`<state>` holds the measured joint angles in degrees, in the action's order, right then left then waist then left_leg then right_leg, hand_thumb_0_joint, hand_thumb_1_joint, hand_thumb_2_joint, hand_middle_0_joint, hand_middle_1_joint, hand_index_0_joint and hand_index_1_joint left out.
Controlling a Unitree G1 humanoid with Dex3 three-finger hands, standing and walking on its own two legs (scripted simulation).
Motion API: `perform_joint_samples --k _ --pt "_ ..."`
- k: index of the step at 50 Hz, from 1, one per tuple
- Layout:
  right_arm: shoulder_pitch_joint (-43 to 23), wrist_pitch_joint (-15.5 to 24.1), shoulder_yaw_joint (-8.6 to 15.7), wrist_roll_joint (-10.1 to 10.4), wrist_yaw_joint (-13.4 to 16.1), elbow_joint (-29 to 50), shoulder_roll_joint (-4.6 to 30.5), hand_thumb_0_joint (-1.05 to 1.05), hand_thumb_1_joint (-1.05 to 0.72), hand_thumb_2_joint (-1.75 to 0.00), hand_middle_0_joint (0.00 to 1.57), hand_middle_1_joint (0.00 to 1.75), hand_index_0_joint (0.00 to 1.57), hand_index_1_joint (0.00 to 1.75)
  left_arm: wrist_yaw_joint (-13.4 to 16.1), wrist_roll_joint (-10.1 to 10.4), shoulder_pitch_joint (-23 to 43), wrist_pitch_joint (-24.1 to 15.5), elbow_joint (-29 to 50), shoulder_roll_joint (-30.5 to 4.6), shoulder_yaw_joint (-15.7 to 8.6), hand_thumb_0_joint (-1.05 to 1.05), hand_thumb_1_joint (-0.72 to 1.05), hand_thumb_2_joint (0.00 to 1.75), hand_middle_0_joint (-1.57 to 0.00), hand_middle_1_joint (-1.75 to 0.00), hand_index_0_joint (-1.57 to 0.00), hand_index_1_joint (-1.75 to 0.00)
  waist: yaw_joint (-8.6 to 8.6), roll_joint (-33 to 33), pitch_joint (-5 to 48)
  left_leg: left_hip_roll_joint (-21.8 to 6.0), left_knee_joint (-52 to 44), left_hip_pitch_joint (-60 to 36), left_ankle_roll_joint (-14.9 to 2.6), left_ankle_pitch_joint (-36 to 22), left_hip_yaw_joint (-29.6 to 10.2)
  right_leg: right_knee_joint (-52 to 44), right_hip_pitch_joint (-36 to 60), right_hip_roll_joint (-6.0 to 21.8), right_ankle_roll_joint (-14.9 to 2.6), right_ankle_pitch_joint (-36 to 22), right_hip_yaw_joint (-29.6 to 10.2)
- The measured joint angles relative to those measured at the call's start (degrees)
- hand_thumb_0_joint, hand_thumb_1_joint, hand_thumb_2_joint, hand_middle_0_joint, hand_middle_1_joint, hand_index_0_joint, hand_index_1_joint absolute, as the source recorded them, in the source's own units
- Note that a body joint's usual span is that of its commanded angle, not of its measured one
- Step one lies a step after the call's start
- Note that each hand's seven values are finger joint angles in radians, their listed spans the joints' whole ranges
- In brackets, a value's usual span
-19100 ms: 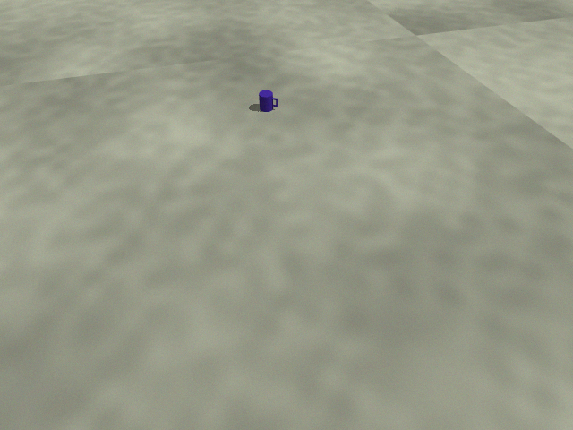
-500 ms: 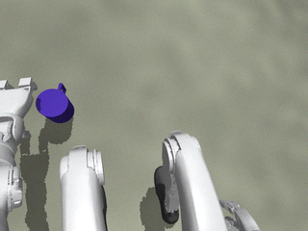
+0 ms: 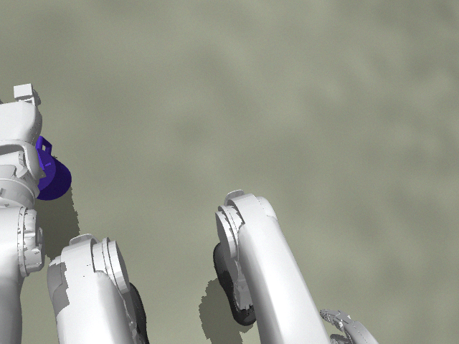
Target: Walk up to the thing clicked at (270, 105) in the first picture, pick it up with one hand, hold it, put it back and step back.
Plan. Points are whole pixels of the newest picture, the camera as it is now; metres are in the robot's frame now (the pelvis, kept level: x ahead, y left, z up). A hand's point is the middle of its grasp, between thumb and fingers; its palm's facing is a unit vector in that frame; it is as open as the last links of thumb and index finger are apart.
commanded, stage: approach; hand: left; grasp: from above
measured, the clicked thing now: (40, 168) +0.49 +0.26 -0.28
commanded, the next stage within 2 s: close in in 0.18 s
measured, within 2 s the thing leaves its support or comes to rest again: neither
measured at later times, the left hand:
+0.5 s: hand (5, 186) +0.44 +0.28 -0.18, palm faces -0.43 -0.04 -0.90, open 14.0 cm
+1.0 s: hand (21, 177) +0.46 +0.27 -0.23, palm faces -0.46 -0.08 -0.88, open 14.2 cm
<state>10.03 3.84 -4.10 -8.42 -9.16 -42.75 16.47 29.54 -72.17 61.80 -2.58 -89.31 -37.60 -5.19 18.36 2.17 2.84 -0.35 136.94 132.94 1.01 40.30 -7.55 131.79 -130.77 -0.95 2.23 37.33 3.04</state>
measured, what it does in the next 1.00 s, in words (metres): stands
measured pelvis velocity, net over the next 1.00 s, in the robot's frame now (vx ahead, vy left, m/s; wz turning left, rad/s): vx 0.00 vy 0.00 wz -0.03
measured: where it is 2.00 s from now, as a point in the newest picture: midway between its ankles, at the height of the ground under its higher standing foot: (190, 319)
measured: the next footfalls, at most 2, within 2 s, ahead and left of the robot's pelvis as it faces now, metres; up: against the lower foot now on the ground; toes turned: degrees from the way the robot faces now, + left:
none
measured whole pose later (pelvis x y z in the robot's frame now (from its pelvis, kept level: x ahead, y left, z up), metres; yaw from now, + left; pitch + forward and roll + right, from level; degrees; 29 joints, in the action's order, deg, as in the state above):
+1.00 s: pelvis +0.00 +0.00 -0.02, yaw -2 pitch +33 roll -9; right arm 11.4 7.5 -7.1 -12.3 -12.2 -44.4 16.4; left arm 30.5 -72.4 57.1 -11.4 -91.7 -45.3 -7.1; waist 18.2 -1.3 -2.9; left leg 0.5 142.8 134.9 1.5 41.2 -10.1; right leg 136.1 -131.7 -1.0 2.6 37.9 4.9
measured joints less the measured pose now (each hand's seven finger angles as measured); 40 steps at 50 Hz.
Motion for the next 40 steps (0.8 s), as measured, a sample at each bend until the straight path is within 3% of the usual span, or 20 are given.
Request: perform_joint_samples --k 6,11,15,18,22,26,33,40 --pt "0.40 -0.78 -0.46 1.15 -0.44 -0.03 -0.03 0.00 -0.91 -0.90 0.20 0.29 0.20 0.30 -6.23 5.17 -4.46 -0.20 1.46 -1.72 -0.52 0.00 -0.53 1.00 -0.08 -1.05 -0.08 -1.05 -1.88 0.56 -2.04 -0.13 -0.13 -1.49 -0.40 0.13 0.23 0.15 1.09 -0.09 -0.12 0.01 -0.16" --pt "0.46 -0.35 0.22 0.77 -0.36 -0.23 -0.16 0.00 -0.91 -0.90 0.20 0.30 0.20 0.30 -10.41 7.54 -9.63 -6.02 6.60 -2.67 -0.20 0.00 -0.52 0.98 -0.08 -1.07 -0.08 -1.06 -4.78 -0.93 -3.38 0.74 0.61 -1.38 0.29 -0.45 -0.32 1.04 1.45 0.58 -0.49 0.06 0.27" --pt "0.30 -0.73 2.60 0.56 0.27 -0.44 -0.17 0.00 -0.91 -0.90 0.20 0.30 0.20 0.30 -9.79 6.44 -14.95 -10.91 18.02 -1.57 1.61 0.00 -0.52 0.97 -0.08 -1.09 -0.07 -1.06 -7.55 -2.15 -2.51 1.34 1.16 -0.98 0.86 -0.59 -0.55 1.49 1.66 1.03 -0.38 0.47 0.40" --pt "-1.11 -1.16 3.95 0.40 0.84 -1.15 -0.01 0.00 -0.91 -0.90 0.20 0.30 0.20 0.30 -6.77 3.61 -14.98 -11.88 18.08 0.02 3.75 0.00 -0.52 0.96 -0.08 -1.09 -0.08 -1.06 -8.32 -2.81 -0.59 1.48 1.05 -1.11 0.40 -0.37 -0.02 1.42 2.10 1.22 -0.21 1.01 -0.03" --pt "-3.99 -0.55 3.53 0.19 1.45 -0.91 0.27 0.00 -0.91 -0.90 0.20 0.29 0.20 0.30 -2.93 0.44 -10.62 -9.97 9.27 1.14 5.31 0.00 -0.52 0.98 -0.08 -1.06 -0.08 -1.04 -7.02 -3.33 1.49 1.36 0.58 -1.06 -0.24 -0.43 0.40 0.77 2.29 1.17 -0.24 1.00 -0.30" --pt "-5.74 0.87 2.31 -0.11 1.36 0.32 0.30 0.00 -0.91 -0.90 0.20 0.29 0.20 0.30 -0.78 -1.74 -6.02 -7.73 2.11 0.62 4.78 0.00 -0.52 1.01 -0.09 -1.05 -0.09 -1.04 -4.73 -3.64 1.50 1.34 0.59 -0.49 -0.58 -0.93 0.21 0.41 2.04 1.09 -0.05 0.46 -0.09" --pt "-4.48 2.11 0.29 -1.09 0.14 0.49 0.05 0.00 -0.91 -0.90 0.20 0.29 0.20 0.30 0.39 -2.35 -2.14 -5.51 -3.66 -1.59 2.88 0.00 -0.51 1.01 -0.09 -1.04 -0.08 -1.04 -1.60 -3.98 -0.17 1.37 1.63 0.84 -0.45 -1.15 -0.26 1.17 0.80 0.93 0.21 0.07 0.23" --pt "-0.99 2.73 -1.55 -2.31 -1.42 -0.29 0.06 0.00 -0.90 -0.90 0.20 0.29 0.20 0.30 0.26 -1.63 -3.46 -6.45 -3.26 -4.66 -0.48 0.00 -0.52 1.00 -0.08 -1.03 -0.08 -1.03 -0.21 -3.66 -3.62 1.14 3.60 1.46 -0.14 -0.36 -1.02 2.78 -0.08 0.48 0.52 0.25 0.71"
